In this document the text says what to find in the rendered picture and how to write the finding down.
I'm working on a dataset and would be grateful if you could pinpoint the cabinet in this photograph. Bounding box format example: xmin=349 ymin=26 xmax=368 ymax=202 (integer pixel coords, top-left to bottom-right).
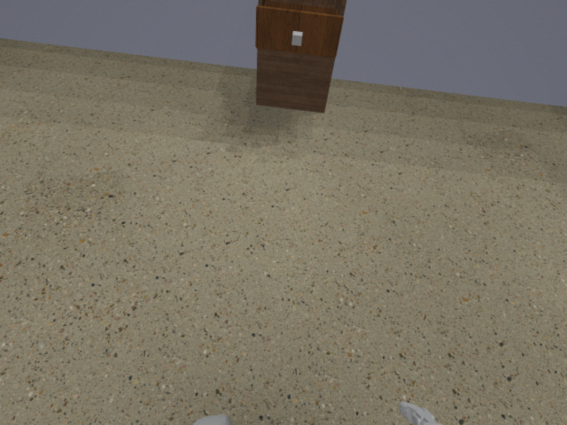
xmin=256 ymin=0 xmax=346 ymax=113

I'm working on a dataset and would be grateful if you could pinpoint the right robot hand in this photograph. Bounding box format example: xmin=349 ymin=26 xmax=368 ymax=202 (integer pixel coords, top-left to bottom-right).
xmin=399 ymin=402 xmax=442 ymax=425

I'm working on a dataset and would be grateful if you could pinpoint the drawer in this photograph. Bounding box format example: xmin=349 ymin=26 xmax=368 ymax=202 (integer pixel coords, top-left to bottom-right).
xmin=255 ymin=0 xmax=344 ymax=58

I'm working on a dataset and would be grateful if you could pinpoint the handle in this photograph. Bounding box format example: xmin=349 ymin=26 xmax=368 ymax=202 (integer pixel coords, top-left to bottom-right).
xmin=291 ymin=31 xmax=303 ymax=46

